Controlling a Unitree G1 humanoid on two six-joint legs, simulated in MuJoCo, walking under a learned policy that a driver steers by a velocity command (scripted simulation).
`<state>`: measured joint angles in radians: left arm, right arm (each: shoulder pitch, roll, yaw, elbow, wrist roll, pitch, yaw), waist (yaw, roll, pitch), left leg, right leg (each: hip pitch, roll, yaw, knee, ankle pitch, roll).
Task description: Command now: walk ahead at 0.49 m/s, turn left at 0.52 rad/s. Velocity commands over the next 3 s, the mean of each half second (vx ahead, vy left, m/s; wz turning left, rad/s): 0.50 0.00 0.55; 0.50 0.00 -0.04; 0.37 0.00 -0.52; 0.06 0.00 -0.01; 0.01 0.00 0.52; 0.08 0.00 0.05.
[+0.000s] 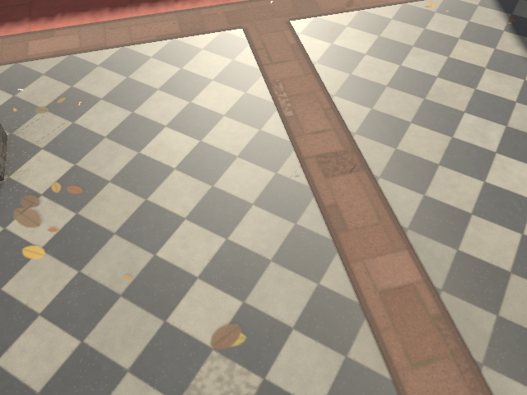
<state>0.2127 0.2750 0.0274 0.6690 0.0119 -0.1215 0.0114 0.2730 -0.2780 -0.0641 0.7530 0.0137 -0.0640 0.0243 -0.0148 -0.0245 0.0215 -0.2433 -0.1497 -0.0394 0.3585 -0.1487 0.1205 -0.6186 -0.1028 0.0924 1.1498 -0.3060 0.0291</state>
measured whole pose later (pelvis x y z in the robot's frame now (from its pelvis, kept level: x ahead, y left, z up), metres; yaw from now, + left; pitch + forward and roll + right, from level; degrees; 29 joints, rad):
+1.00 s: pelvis +0.52 +0.10 +0.00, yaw +14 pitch +1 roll +2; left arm 0.23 0.31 0.07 0.78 -0.03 -0.04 0.00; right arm 0.32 -0.25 -0.07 0.80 -0.02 -0.10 0.02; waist -0.03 -0.06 0.01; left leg -0.11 -0.02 0.15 0.30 -0.21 0.05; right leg -0.68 -0.10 0.08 1.08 -0.15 0.01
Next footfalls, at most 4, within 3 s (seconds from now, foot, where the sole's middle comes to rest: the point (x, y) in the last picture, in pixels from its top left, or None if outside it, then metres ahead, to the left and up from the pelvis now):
0.24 right None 0.34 -0.15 -0.78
0.74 left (196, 382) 0.50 0.19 -0.78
1.28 right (264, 259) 0.86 0.02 -0.78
1.74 left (193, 233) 0.95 0.23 -0.78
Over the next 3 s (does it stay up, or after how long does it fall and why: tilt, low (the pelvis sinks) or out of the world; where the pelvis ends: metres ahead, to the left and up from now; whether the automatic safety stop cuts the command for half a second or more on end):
stays up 0.89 0.18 -0.01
